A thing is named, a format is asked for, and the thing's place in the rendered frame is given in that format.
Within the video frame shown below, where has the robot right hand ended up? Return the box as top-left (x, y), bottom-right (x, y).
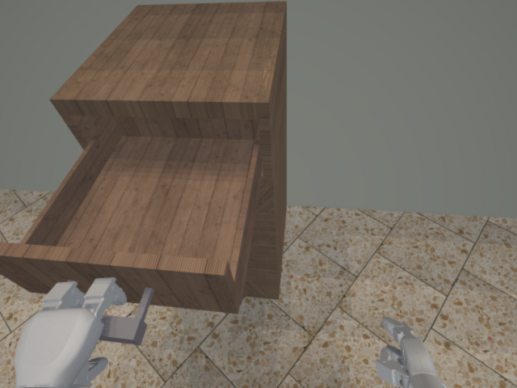
top-left (376, 317), bottom-right (438, 388)

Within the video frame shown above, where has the drawer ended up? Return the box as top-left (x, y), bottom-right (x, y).
top-left (0, 116), bottom-right (263, 314)

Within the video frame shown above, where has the robot left hand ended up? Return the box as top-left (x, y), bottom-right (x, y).
top-left (15, 277), bottom-right (127, 388)

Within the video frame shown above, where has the handle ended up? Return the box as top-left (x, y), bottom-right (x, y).
top-left (67, 280), bottom-right (154, 345)

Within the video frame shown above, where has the cabinet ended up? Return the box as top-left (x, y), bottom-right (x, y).
top-left (50, 1), bottom-right (287, 300)

